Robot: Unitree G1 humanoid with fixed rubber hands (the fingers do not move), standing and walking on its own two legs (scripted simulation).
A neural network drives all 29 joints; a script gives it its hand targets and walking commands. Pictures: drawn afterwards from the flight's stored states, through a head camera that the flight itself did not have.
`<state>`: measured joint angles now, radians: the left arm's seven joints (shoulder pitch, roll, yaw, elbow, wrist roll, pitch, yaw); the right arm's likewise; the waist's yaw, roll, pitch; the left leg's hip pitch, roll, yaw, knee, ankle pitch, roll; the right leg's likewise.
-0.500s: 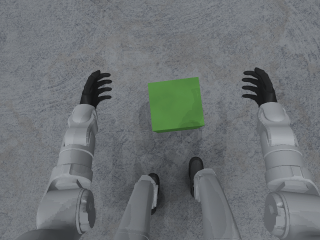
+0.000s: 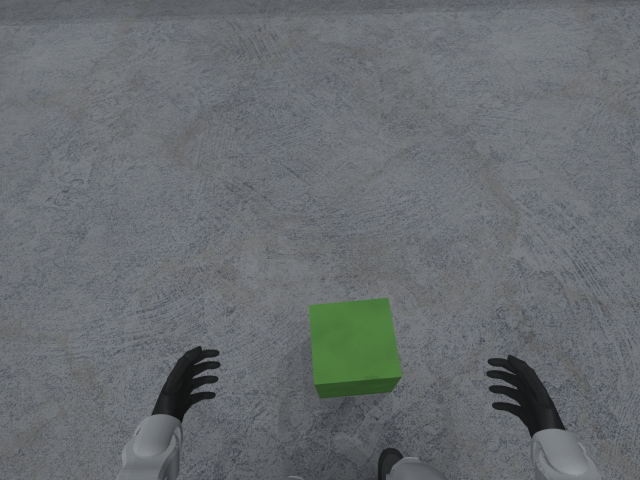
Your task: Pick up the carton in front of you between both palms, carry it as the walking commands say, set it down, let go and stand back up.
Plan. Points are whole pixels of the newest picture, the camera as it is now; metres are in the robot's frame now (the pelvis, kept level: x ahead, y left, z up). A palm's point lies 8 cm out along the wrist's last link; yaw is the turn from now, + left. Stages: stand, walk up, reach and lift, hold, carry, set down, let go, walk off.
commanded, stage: let go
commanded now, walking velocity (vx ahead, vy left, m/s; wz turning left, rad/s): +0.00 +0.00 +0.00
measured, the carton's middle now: (352, 350) +0.41 -0.01 -0.64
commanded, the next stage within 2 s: stand in 0.52 s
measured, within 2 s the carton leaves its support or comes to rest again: neither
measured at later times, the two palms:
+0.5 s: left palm (166, 434) +0.17 +0.22 -0.05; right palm (566, 450) +0.17 -0.24 -0.06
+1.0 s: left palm (119, 447) +0.15 +0.29 -0.08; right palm (602, 469) +0.15 -0.29 -0.09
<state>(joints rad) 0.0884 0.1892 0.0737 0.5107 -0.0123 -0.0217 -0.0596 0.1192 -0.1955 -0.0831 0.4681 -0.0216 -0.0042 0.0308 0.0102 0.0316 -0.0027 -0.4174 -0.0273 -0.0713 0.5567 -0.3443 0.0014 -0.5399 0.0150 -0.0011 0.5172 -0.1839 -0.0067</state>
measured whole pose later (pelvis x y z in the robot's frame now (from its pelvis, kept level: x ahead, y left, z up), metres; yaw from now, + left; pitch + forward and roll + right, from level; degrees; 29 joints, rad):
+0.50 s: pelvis +0.00 -0.01 +0.01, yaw +0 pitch -5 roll -1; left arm 0.20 0.20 0.05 0.43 0.03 0.11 -0.09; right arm 0.23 -0.22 -0.05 0.39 -0.02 0.14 0.06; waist 0.00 0.04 0.14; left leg -0.01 0.00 -0.08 0.44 -0.34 0.00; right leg -0.14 0.04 -0.01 0.42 -0.19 -0.02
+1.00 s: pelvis +0.03 +0.00 +0.00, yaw +1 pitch +0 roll -1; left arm 0.16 0.33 0.05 0.78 0.03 0.00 0.01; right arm 0.23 -0.35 -0.04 0.70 -0.04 0.02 -0.03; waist 0.00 0.03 0.01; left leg -0.10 -0.02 -0.08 0.50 -0.39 0.01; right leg -0.25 0.01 -0.01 0.53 -0.27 -0.01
